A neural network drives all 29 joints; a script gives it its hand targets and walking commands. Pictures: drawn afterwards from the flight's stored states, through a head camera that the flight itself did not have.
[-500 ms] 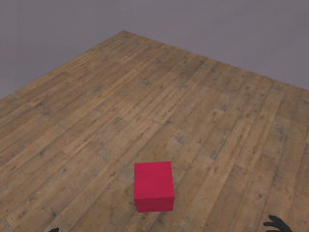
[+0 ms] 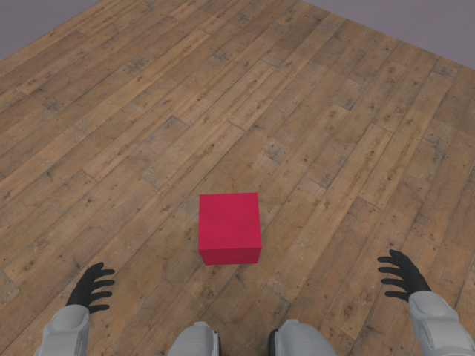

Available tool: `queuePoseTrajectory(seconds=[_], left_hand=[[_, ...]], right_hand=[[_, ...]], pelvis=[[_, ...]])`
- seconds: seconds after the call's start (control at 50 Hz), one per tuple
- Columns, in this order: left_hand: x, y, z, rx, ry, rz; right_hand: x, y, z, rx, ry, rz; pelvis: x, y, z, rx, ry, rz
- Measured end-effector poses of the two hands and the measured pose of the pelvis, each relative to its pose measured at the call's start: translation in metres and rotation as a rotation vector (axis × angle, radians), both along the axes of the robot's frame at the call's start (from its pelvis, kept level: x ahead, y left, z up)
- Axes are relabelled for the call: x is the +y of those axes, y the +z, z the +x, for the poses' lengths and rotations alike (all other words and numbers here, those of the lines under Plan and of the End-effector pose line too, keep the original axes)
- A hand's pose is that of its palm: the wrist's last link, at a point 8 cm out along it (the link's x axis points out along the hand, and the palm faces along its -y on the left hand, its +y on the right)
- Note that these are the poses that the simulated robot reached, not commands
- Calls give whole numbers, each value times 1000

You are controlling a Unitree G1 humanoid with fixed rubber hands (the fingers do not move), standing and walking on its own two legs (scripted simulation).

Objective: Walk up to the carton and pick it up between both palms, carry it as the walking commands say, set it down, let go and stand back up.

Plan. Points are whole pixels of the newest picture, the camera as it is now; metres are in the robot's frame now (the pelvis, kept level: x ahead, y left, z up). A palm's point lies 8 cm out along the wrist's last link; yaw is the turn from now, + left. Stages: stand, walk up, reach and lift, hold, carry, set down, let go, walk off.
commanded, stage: reach and lift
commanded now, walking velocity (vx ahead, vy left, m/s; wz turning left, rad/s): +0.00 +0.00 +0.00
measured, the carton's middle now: (230, 230) +0.50 +0.04 -0.63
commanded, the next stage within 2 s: none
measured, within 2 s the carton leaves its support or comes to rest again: neither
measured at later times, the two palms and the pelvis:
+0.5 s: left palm (121, 239) +0.33 +0.26 -0.14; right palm (357, 236) +0.32 -0.23 -0.14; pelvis -0.06 +0.01 -0.05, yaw -1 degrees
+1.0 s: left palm (149, 187) +0.47 +0.23 -0.19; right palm (314, 188) +0.46 -0.17 -0.19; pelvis -0.06 +0.01 -0.08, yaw -1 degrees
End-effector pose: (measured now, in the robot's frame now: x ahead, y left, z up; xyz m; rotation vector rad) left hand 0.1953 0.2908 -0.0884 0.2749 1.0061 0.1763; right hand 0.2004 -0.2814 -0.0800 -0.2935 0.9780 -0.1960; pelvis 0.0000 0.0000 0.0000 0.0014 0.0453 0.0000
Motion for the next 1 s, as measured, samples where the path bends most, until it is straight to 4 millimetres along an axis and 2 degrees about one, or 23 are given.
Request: queuePoseTrajectory(seconds=[0.12,0.2,0.32,0.42,0.62,0.86,0.94,1.0], left_hand=[[-8,-14,39,-66,-11,-20],[-13,-18,61,-103,-26,-30],[-14,-27,90,-126,-25,-40],[-23,-38,112,-138,-23,-77],[-43,-59,169,-202,-17,-131],[-53,-81,240,-285,-13,-165],[-57,-96,258,-302,-13,-185],[-60,-99,275,-351,-10,-198]], right_hand=[[15,-17,33,-34,6,24],[25,-21,56,-86,12,32],[38,-32,81,-118,2,47],[50,-48,97,-118,-3,76],[68,-66,156,-194,-18,118],[98,-92,227,-291,-25,147],[104,-106,242,-292,-43,157],[107,-109,257,-333,-48,168]], pelvis=[[0,-16,-6,76,7,-7],[1,-24,-13,126,5,-10],[5,-35,-31,198,0,-11],[9,-44,-48,255,-7,-10],[12,-63,-73,370,-16,-7],[14,-81,-71,534,-7,-11],[14,-83,-65,583,-9,-11],[14,-85,-61,613,-12,-11]])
